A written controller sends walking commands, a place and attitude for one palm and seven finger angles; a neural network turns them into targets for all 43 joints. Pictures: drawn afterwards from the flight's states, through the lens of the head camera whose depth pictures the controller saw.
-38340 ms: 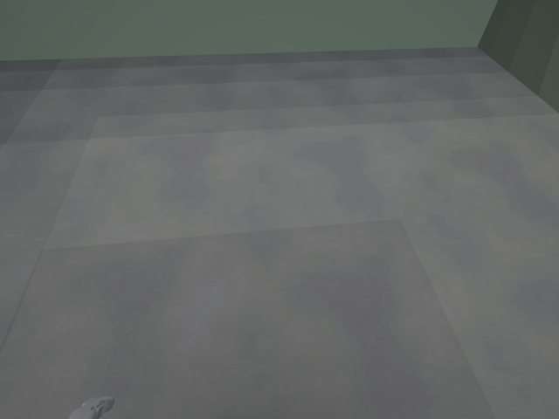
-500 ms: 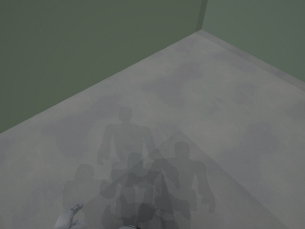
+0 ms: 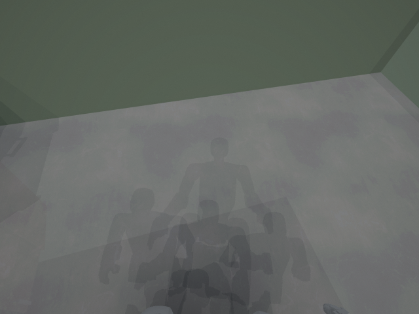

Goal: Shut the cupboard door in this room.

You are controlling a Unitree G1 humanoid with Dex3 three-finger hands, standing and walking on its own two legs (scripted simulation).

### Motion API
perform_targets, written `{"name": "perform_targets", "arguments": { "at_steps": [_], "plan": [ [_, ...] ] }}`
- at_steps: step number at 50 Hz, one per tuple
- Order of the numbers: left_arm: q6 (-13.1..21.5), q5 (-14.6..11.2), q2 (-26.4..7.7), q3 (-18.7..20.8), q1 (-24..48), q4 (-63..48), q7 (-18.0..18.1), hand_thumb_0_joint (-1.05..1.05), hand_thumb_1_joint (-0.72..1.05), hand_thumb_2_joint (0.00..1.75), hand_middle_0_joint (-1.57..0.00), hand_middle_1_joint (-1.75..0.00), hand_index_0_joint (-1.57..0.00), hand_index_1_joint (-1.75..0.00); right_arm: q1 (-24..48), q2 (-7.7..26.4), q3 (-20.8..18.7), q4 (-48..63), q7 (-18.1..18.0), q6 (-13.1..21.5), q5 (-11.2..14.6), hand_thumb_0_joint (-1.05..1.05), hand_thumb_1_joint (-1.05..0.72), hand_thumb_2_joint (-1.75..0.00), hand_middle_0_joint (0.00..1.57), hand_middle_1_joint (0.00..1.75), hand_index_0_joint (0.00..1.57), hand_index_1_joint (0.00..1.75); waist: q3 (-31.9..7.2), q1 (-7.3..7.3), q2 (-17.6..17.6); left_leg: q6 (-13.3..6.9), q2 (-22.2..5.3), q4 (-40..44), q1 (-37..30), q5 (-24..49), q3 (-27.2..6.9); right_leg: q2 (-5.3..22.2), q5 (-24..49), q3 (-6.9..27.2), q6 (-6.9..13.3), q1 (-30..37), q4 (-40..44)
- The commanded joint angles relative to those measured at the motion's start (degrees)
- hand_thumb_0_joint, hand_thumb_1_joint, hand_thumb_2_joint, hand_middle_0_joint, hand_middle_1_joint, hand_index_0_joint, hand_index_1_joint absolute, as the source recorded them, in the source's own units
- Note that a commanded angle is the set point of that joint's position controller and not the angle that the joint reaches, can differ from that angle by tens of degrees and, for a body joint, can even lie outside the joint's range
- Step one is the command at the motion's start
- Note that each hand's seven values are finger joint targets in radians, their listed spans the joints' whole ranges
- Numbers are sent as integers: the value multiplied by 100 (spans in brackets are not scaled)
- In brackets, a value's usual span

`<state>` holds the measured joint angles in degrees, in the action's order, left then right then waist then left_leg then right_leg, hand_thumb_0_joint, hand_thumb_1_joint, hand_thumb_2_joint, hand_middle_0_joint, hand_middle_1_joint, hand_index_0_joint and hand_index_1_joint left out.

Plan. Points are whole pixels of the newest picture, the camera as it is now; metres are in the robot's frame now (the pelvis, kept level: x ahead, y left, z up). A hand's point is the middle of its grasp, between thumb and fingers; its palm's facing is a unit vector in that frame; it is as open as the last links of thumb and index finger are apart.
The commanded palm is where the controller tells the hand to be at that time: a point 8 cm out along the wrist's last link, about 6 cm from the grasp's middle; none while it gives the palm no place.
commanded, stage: walk to a spot facing it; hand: left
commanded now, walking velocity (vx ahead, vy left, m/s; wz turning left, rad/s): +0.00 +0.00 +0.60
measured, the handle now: out of the picture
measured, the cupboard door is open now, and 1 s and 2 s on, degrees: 81 81 81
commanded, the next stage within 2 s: turn to face it in 1.86 s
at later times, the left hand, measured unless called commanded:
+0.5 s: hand (105, 301) +0.14 +0.21 -0.13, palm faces +0.22 -0.95 -0.24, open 7.4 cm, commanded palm none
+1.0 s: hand out of the picture +0.02 +0.18 -0.17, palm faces +0.62 -0.76 -0.19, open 7.4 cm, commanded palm none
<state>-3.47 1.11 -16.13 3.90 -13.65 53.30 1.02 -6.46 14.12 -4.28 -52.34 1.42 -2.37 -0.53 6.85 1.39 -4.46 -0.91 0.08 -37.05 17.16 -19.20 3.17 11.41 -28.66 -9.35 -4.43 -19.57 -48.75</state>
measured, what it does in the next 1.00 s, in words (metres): walks ahead, turning left: right foot, then left foot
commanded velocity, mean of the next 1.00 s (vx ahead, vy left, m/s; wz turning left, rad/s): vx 0.31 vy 0.00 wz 0.52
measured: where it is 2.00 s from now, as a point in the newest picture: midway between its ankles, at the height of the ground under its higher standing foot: (135, 214)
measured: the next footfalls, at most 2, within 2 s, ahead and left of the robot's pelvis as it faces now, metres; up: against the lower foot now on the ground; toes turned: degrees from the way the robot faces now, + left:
right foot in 0.50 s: +0.15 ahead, -0.13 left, +0.00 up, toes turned +13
left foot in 0.96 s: +0.26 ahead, +0.22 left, +0.00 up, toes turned +40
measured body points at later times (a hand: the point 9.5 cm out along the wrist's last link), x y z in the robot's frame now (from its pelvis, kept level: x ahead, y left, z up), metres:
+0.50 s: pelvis +0.06 -0.02 +0.01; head +0.09 -0.01 +0.46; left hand +0.13 +0.26 -0.11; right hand +0.11 -0.26 -0.14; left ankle +0.00 +0.10 -0.72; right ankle +0.11 -0.14 -0.72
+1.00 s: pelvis +0.21 +0.09 -0.01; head +0.26 +0.15 +0.43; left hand -0.01 +0.22 -0.15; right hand +0.49 -0.01 -0.14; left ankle +0.23 +0.19 -0.72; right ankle +0.13 -0.13 -0.67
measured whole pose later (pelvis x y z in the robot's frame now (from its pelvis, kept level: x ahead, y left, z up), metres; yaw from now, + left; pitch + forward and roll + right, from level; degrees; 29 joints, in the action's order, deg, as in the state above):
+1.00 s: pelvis +0.21 +0.09 -0.01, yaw +35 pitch +1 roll +0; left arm 1.2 0.9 -11.1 2.0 -25.8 62.6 -0.3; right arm -1.2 13.7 -3.1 -50.7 2.0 2.3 -1.5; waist 8.3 2.8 -0.9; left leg -5.8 0.8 -40.3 27.5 -14.0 6.7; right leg 10.7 -30.0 -12.0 -4.3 -6.3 -53.7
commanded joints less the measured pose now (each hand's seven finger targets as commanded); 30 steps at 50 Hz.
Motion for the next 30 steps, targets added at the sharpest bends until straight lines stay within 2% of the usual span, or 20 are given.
{"name": "perform_targets", "arguments": {
  "at_steps": [1, 2, 3, 5, 6, 10, 13, 15, 18, 20, 22, 23, 24, 25, 26, 27, 28, 29, 30],
  "plan": [
    [113, -37, -410, 106, 689, -637, 16, 0, 90, 90, -20, -30, -20, -30, -694, 1300, -265, 168, -228, 110, -61, 0, -90, -90, 20, 30, 20, 30, -851, -490, 1860, -950, -1744, 1620, -1139, 3312, -2107, -298, -180, 855, -35, -1484, -1843],
    [125, -30, -439, 119, 601, -560, -25, 0, 90, 90, -20, -30, -20, -30, -395, 1189, -205, 263, -237, 122, -62, 0, -90, -90, 20, 30, 20, 30, -707, -357, 1684, -815, -1485, 1645, -987, 3135, -1856, -342, 215, 892, -42, -1435, -1861],
    [147, -21, -434, 124, 453, -480, -63, 0, 90, 90, -20, -30, -20, -30, -297, 1107, -169, 292, -238, 153, -49, 0, -90, -90, 20, 30, 20, 30, -793, -262, 1535, -722, -1340, 1642, -1079, 3125, -1704, -388, 448, 837, -65, -1403, -1869],
    [159, -19, -438, 127, 309, -400, -71, 0, 90, 90, -20, -30, -20, -30, -388, 1061, -152, 325, -233, 189, -35, 0, -90, -90, 20, 30, 20, 30, -984, -231, 1286, -665, -1190, 1651, -1299, 3027, -1625, -473, 691, 856, -121, -1337, -1833],
    [166, -15, -434, 117, 299, -392, -78, 0, 90, 90, -20, -30, -20, -30, -471, 1048, -152, 314, -229, 204, -32, 0, -90, -90, 20, 30, 20, 30, -1066, -254, 1209, -680, -1178, 1724, -1343, 2597, -1702, -499, 766, 883, -138, -1324, -1743],
    [219, 23, -466, 102, 569, -503, -141, 0, 90, 90, -20, -30, -20, -30, -713, 1056, -177, 309, -194, 257, -44, 0, -90, -90, 20, 30, 20, 30, -786, -362, 1223, -854, -1201, 2183, -1202, 487, -2337, -551, 831, 922, -157, -1554, -1323],
    [298, 23, -475, 92, 926, -679, -183, 0, 90, 90, -20, -30, -20, -30, -971, 1049, -201, 252, -179, 297, -60, 0, -90, -90, 20, 30, 20, 30, -553, -490, 1232, -1018, -1254, 2308, -1241, -3, -2807, -582, 704, 952, -134, -1722, -817],
    [341, 11, -407, 85, 1060, -777, -203, 0, 90, 90, -20, -30, -20, -30, -1035, 1065, -224, 226, -179, 316, -71, 0, -90, -90, 20, 30, 20, 30, -518, -494, 1291, -1074, -1256, 2296, -1235, -55, -2944, -603, 613, 952, -134, -1693, -447],
    [407, -1, -337, 56, 1147, -891, -236, 0, 90, 90, -20, -30, -20, -30, -1027, 1065, -241, 227, -175, 323, -84, 0, -90, -90, 20, 30, 20, 30, -594, -485, 1355, -1066, -1113, 2155, -1039, -76, -3091, -746, 494, 856, -105, -1214, 375],
    [447, -17, -260, 53, 974, -869, -242, 0, 90, 90, -20, -30, -20, -30, -901, 1049, -247, 232, -174, 312, -94, 0, -90, -90, 20, 30, 20, 30, -653, -372, 1402, -995, -972, 1993, -580, 69, -3086, -912, 545, 737, -53, -466, 954],
    [493, -20, -250, 88, 374, -695, -243, 0, 90, 90, -20, -30, -20, -30, -659, 991, -240, 252, -181, 305, -75, 0, -90, -90, 20, 30, 20, 30, -815, -60, 1290, -806, -672, 1502, 117, 128, -2888, -1118, 954, 576, 0, 778, 1756],
    [551, -10, -396, 148, -67, -562, -220, 0, 90, 90, -20, -30, -20, -30, -514, 846, -222, 288, -173, 318, -42, 0, -90, -90, 20, 30, 20, 30, -878, 225, 880, -583, -369, 901, 1008, -141, -2610, -961, 1308, 691, 54, 1947, 2482],
    [624, 29, -888, 258, -626, -425, -143, 0, 90, 90, -20, -30, -20, -30, -613, 458, -138, 336, -147, 355, 15, 0, -90, -90, 20, 30, 20, 30, -1244, 452, -327, -217, 150, -314, 2207, -977, -1796, 294, 364, 1898, 342, 3350, 3192],
    [608, 24, -1281, 329, -973, -372, -83, 0, 90, 90, -20, -30, -20, -30, -405, 328, -105, 513, -132, 404, 5, 0, -90, -90, 20, 30, 20, 30, -1192, 636, -1473, 63, 467, -1758, 2874, -1566, -824, 1752, -523, 3729, 869, 3322, 3804],
    [582, -30, -1175, 283, -776, -422, -54, 0, 90, 90, -20, -30, -20, -30, -231, 678, -206, 540, -86, 378, -83, 0, -90, -90, 20, 30, 20, 30, -746, 472, -658, 67, 74, -2513, 2818, -1339, -981, 1872, -1227, 3720, 1035, 2385, 4103],
    [636, -14, -983, 250, -371, -516, -43, 0, 90, 90, -20, -30, -20, -30, -425, 626, -228, 480, -27, 360, -106, 0, -90, -90, 20, 30, 20, 30, -579, 202, -342, 72, -146, -2799, 2776, -772, -933, 1699, -1279, 3346, 1004, 2024, 4142],
    [655, -3, -810, 243, -146, -494, -24, 0, 90, 90, -20, -30, -20, -30, -441, 522, -236, 342, 16, 312, -103, 0, -90, -90, 20, 30, 20, 30, -429, 115, -500, 102, -296, -3048, 2561, -470, -806, 1539, -1291, 3046, 887, 1628, 4143],
    [710, -2, -597, 174, -67, -466, -37, 0, 90, 90, -20, -30, -20, -30, -415, 494, -212, 219, 70, 279, -123, 0, -90, -90, 20, 30, 20, 30, -138, 35, -495, 162, -418, -3203, 2513, -86, -744, 1272, -572, 2394, 772, 1360, 4105],
    [758, -11, -382, 106, -39, -423, -43, 0, 90, 90, -20, -30, -20, -30, -493, 429, -199, 146, 107, 246, -129, 0, -90, -90, 20, 30, 20, 30, -30, -69, -412, 209, -475, -3211, 2441, 230, -685, 1037, 356, 1671, 692, 1269, 4004]
  ]
}}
